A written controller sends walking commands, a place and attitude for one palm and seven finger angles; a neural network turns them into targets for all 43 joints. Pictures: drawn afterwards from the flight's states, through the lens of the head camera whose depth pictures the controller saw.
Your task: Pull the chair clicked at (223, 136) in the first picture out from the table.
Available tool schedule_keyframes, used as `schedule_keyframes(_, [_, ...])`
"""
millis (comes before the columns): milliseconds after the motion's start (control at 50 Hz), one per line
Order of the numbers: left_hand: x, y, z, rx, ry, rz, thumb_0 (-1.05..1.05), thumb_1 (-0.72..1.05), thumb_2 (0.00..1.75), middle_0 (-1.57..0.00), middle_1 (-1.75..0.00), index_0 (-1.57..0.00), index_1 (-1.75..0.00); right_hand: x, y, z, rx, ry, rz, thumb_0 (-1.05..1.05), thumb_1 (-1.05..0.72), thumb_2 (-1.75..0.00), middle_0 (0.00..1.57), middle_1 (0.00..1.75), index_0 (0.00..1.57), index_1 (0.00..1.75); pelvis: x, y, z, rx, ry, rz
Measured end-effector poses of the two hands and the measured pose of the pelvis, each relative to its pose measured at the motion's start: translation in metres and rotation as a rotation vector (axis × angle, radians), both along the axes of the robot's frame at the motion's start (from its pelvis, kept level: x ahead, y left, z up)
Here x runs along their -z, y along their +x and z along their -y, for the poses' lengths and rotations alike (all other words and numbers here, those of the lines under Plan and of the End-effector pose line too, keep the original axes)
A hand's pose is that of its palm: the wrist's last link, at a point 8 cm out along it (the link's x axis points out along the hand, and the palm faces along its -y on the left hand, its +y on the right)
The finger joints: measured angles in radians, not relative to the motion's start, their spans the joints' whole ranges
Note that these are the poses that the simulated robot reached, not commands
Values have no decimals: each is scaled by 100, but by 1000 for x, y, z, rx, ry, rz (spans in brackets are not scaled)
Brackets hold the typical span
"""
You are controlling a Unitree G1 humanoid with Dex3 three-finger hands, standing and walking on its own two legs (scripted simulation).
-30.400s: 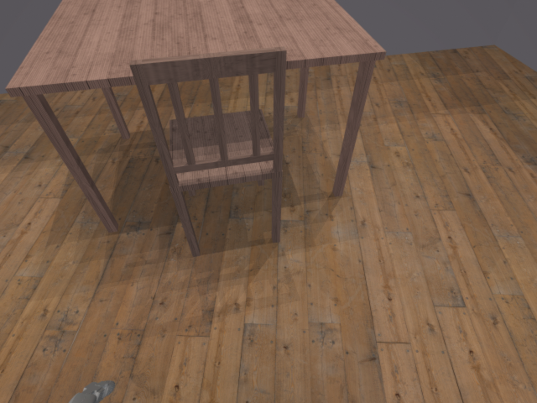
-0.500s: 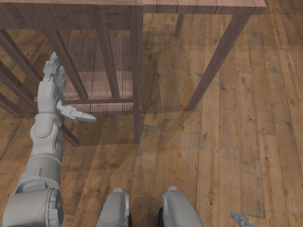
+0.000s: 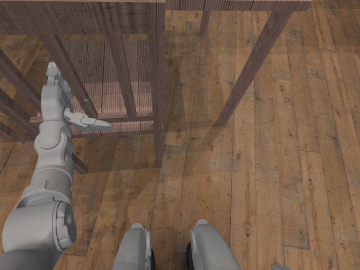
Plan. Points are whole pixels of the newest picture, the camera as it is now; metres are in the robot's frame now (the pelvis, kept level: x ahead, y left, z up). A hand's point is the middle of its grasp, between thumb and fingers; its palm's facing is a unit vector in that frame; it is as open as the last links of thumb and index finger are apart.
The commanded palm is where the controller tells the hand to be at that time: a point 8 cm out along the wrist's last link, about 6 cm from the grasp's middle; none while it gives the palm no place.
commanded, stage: push the fingers through the gap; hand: left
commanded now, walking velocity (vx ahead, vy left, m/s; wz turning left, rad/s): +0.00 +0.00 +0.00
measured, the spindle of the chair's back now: (75, 84) +0.52 +0.21 +0.02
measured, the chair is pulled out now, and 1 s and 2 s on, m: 0.00 0.00 0.03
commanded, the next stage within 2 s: hook a spindle and tug to test in 0.44 s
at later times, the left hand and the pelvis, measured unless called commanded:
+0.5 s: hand (82, 95) +0.49 +0.19 +0.03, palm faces +0.08 -1.00 -0.03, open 16.9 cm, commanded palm +0.45 +0.23 +0.03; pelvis +0.00 +0.00 +0.00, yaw +0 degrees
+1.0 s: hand (86, 96) +0.49 +0.18 +0.03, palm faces +0.09 -1.00 -0.03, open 14.1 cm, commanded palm +0.46 +0.21 +0.03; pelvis +0.00 +0.00 +0.00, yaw +0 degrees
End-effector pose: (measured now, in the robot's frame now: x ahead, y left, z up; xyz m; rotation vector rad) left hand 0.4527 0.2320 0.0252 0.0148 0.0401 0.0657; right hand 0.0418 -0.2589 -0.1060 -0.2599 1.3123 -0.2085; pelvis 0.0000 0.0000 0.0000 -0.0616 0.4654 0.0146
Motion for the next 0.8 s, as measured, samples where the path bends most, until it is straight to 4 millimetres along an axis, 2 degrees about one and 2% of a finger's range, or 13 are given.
schedule_keyframes(160, [-8,13,-4,-4,20,59,-1,-50,30,-6,-8,-6,-8,-1,-10,2,9,-13,-44,0,-90,-90,20,30,20,30,2,0,0,0,-6,-11])
schedule_keyframes(260, [-2,12,-3,17,11,11,-1,-50,30,-6,-8,-6,-8,-2,-14,1,23,-5,-65,0,-90,-90,20,30,20,30,0,2,-1,2,-7,-13])
schedule_keyframes(340, [3,8,-2,2,-1,-4,-1,-50,30,-6,-8,-6,-8,-4,-13,-1,25,-4,-63,0,-90,-90,20,30,20,30,-1,3,-2,4,-6,-10])
schedule_keyframes(600, [-5,8,-8,9,13,28,-1,-50,30,-6,-9,-6,-9,-4,-2,-1,8,-6,-41,0,-90,-90,20,30,20,30,-1,3,-2,-2,-11,-5])
schedule_keyframes(700, [-2,3,-2,17,-1,15,-1,-50,30,-9,-18,-9,-19,-4,1,-2,4,-3,-33,0,-90,-90,20,30,20,30,-3,3,-3,-3,-10,-2])
schedule_keyframes(800, [-2,4,2,-8,-7,28,-1,-50,30,-15,-37,-15,-38,-3,3,-2,-3,-2,-27,0,-90,-90,20,30,20,30,-2,2,-2,-5,-8,-3])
